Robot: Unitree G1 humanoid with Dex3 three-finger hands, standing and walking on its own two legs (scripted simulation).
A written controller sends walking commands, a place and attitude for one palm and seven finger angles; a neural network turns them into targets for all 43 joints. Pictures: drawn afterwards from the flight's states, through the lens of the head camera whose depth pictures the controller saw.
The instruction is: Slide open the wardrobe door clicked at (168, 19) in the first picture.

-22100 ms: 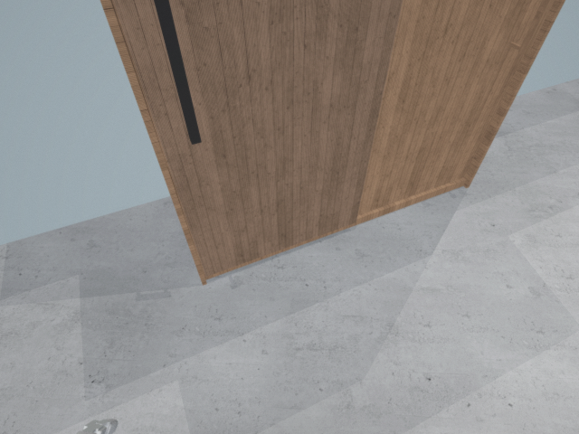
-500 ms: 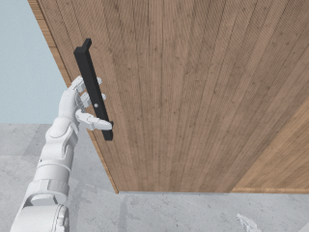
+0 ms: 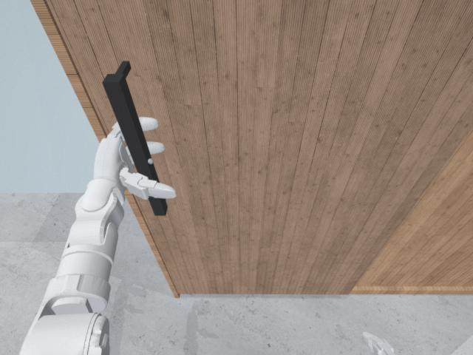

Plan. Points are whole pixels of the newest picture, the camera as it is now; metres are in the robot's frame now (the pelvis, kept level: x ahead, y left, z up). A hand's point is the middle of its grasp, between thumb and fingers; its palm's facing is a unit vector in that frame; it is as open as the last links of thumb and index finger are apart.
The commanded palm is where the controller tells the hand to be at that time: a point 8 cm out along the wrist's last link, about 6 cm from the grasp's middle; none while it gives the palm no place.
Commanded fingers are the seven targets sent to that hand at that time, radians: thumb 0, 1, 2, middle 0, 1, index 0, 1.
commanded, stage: slide the fingers in behind the handle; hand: left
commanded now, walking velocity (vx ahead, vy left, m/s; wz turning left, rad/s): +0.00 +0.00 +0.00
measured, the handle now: (145, 151) +0.45 +0.18 +0.11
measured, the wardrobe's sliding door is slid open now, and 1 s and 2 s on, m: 0.00 0.00 0.00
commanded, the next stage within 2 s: grip the handle and tug to test in 0.26 s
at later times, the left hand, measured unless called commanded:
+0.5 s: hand (150, 160) +0.40 +0.16 +0.13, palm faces +0.01 -1.00 -0.01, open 13.6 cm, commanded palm +0.37 +0.21 +0.14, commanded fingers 0.00 -0.13 0.46 -0.34 -1.25 -0.34 -1.25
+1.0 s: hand (147, 162) +0.40 +0.16 +0.14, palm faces +0.02 -1.00 -0.01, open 6.2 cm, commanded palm +0.37 +0.21 +0.14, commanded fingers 0.00 0.90 0.90 -0.45 -1.40 -0.45 -1.40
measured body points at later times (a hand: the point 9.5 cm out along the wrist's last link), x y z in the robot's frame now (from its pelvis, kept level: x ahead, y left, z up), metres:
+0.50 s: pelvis +0.00 +0.01 +0.00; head +0.01 +0.00 +0.45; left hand +0.40 +0.21 +0.14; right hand +0.12 -0.24 -0.11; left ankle +0.01 +0.12 -0.73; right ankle -0.03 -0.09 -0.73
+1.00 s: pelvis +0.00 +0.01 +0.00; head +0.01 +0.00 +0.45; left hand +0.39 +0.22 +0.14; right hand +0.13 -0.24 -0.11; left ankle +0.01 +0.12 -0.73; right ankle -0.03 -0.09 -0.73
